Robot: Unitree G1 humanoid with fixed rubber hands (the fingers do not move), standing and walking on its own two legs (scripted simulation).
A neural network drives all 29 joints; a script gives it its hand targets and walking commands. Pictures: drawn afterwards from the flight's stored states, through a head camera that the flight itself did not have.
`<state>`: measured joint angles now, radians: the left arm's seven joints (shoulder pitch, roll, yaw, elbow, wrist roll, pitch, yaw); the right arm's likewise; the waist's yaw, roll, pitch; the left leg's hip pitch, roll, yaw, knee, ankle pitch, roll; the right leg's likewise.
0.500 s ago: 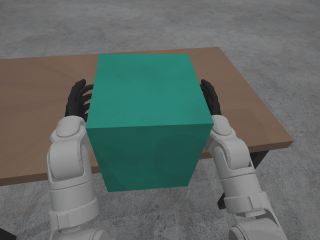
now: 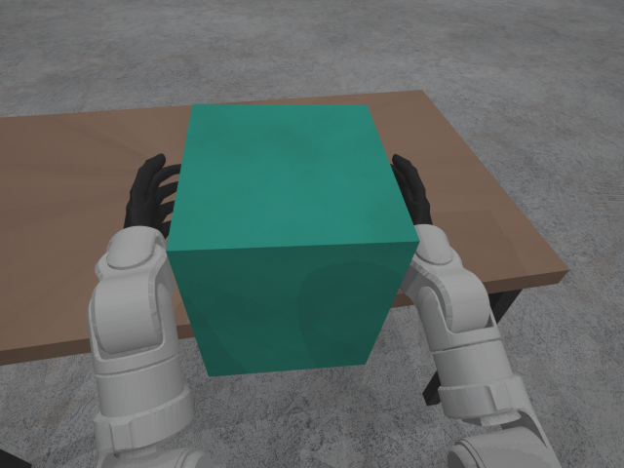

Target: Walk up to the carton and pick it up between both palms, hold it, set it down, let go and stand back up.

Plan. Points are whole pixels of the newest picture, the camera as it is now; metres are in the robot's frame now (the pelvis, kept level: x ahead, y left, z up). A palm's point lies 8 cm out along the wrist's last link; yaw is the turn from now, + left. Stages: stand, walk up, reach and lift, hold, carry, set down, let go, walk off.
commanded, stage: hold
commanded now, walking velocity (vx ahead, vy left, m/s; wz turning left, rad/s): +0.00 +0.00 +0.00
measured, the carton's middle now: (285, 244) +0.35 +0.00 +0.13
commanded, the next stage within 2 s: set down in 0.40 s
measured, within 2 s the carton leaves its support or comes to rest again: neither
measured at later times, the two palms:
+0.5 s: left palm (148, 231) +0.34 +0.15 +0.18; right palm (406, 222) +0.35 -0.14 +0.15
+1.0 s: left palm (161, 215) +0.37 +0.14 +0.17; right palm (400, 205) +0.39 -0.15 +0.15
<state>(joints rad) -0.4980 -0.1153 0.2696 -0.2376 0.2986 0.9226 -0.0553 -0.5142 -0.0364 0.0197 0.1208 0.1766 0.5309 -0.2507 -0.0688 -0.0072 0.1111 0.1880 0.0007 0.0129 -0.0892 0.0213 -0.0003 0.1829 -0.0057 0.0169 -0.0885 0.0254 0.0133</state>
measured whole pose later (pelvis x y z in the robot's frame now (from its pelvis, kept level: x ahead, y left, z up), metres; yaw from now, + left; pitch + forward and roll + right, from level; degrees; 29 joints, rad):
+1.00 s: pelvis +0.02 -0.01 +0.00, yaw +1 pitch -3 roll +0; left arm -0.54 -0.13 0.30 -0.14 0.30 0.85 -0.02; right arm -0.59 -0.04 -0.01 0.27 0.12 0.46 -0.19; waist -0.06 0.01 0.07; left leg 0.13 0.01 0.00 -0.09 0.01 -0.01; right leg 0.13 0.00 0.00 -0.09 0.01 0.00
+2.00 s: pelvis +0.02 -0.01 +0.00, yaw +3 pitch +6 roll +0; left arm -0.70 -0.16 0.42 0.36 0.32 0.50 0.05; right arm -0.80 -0.01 -0.28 0.72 -0.17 0.21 -0.02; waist -0.06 0.04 -0.06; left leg -0.06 0.01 -0.04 -0.09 0.04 -0.01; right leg -0.04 0.00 -0.04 -0.09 0.03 0.00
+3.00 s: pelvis +0.02 -0.01 +0.00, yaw +3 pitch +9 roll +0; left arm -0.72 -0.18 0.50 0.58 0.37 0.23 0.03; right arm -0.78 0.01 -0.42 0.78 -0.29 0.09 0.02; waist -0.03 0.04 -0.12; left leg -0.12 0.02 -0.04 -0.09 0.05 -0.02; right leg -0.11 0.01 -0.03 -0.09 0.04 -0.01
